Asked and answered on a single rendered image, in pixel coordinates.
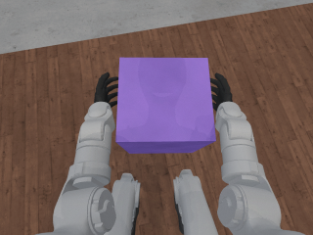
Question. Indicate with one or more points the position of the left robot thigh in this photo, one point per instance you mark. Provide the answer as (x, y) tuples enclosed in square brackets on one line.
[(126, 196)]

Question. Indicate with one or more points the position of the right robot hand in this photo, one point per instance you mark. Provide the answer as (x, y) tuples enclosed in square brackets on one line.
[(223, 91)]

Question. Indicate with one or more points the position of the right robot thigh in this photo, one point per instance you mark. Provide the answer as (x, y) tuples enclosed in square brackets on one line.
[(197, 218)]

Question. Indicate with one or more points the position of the right robot forearm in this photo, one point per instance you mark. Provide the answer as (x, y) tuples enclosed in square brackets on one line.
[(239, 157)]

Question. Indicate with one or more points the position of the left robot forearm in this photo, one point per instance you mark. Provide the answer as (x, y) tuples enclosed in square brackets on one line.
[(91, 167)]

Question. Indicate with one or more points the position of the left robot hand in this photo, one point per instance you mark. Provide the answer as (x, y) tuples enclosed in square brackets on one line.
[(102, 91)]

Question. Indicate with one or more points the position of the right robot upper arm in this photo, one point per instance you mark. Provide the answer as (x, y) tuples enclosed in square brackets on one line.
[(247, 210)]

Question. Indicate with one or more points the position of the robot thigh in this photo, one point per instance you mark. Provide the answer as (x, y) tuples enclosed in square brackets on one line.
[(126, 196), (197, 218)]

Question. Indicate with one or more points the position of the carton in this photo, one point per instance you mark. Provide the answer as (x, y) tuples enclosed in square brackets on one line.
[(164, 105)]

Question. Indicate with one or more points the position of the left robot upper arm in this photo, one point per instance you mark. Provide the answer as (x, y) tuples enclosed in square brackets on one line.
[(87, 211)]

